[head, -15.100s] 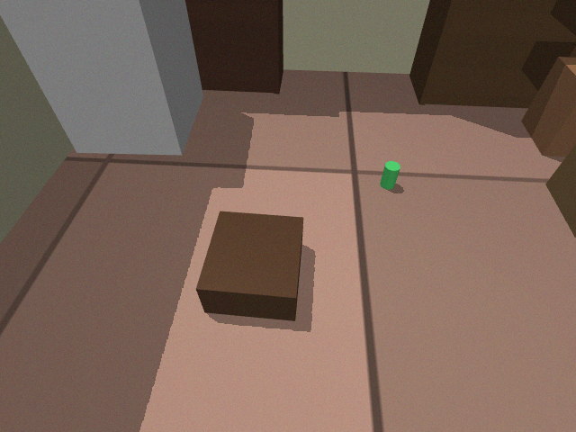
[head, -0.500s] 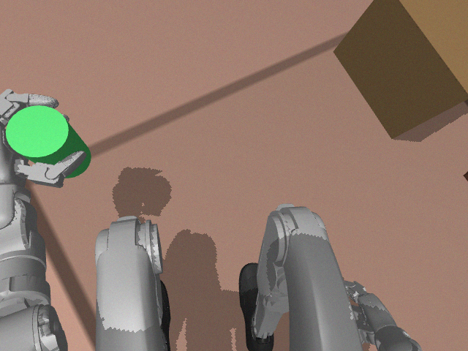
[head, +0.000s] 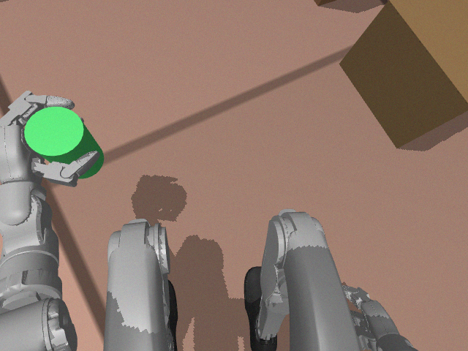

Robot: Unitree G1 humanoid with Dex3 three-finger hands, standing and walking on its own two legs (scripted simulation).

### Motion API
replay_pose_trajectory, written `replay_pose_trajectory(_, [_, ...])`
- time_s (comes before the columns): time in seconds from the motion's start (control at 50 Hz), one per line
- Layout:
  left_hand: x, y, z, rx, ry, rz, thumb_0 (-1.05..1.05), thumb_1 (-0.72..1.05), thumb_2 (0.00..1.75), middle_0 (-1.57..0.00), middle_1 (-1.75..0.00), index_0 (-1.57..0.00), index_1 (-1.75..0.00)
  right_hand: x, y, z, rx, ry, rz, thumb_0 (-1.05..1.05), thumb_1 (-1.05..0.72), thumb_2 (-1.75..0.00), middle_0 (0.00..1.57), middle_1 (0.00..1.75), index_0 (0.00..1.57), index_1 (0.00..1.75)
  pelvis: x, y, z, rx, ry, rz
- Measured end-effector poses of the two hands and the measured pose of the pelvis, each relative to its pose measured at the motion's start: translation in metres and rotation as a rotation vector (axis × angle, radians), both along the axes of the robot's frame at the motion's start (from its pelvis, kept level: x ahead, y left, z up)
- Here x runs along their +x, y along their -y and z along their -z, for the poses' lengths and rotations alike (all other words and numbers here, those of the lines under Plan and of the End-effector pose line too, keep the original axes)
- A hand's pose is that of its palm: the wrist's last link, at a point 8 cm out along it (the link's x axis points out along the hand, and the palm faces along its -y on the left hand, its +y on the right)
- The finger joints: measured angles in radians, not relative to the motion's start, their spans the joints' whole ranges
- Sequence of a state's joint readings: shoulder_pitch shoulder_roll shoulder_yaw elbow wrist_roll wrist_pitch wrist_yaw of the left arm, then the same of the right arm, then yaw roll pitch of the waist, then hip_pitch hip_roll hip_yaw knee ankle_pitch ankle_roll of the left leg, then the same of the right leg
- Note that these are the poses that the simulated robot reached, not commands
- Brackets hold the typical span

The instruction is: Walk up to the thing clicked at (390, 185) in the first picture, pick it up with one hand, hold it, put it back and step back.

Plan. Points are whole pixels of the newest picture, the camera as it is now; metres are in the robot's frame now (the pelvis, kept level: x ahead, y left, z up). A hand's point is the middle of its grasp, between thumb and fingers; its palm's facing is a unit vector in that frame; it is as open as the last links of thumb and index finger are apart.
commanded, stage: settle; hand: left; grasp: from the side
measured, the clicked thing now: (70, 146) +0.44 +0.26 -0.06
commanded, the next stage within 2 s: lift in 0.02 s
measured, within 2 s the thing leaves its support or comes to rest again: neither
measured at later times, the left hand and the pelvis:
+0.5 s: hand (54, 133) +0.43 +0.25 +0.01, palm faces +0.16 -0.99 -0.03, open 10.1 cm; pelvis +0.00 +0.00 +0.03, yaw +2 degrees
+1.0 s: hand out of the picture +0.40 +0.23 +0.17, palm faces +0.17 -0.98 -0.04, open 10.1 cm; pelvis +0.02 +0.00 +0.15, yaw +3 degrees
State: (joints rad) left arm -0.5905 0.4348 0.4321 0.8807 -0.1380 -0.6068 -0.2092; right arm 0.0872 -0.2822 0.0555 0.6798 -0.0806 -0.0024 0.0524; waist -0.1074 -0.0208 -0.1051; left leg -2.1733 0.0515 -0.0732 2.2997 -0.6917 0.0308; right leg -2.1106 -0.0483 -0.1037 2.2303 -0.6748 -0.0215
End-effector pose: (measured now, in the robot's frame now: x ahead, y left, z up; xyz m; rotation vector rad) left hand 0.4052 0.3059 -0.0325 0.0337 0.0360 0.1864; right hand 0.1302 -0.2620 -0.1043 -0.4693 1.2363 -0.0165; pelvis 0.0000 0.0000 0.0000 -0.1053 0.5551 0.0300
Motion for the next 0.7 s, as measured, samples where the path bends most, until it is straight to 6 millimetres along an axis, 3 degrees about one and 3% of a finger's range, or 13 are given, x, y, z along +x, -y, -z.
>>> replay_pose_trajectory(0.34, [0.001,0.008,-0.017,0.002,0.002,0.026,-0.02,-0.41,1.1,-0.67,-1.0,-0.74,-1.01,-0.005,0.003,-0.005,0.018,0.008,0.031,0.01,-0.92,-0.9,0.21,0.3,0.2,0.3,0.001,0.002,-0.009,0.017,-0.008,-0.007])
replay_pose_trajectory(0.52, [-0.007,0.006,-0.054,-0.004,0.019,0.02,-0.02,-0.41,1.11,-0.67,-1.0,-0.74,-1.01,0.007,0.001,-0.023,0.039,0.06,0.049,0.01,-0.93,-0.9,0.21,0.3,0.2,0.3,0.003,0.003,-0.031,0.027,-0.017,-0.012])
replay_pose_trajectory(0.7, [-0.019,0.013,-0.1,-0.01,0.007,0.041,-0.02,-0.42,1.11,-0.67,-1.0,-0.74,-1.0,0.026,-0.006,-0.06,0.061,0.13,0.068,0.01,-0.92,-0.9,0.21,0.3,0.2,0.3,0.006,0.002,-0.068,0.03,-0.02,-0.013])
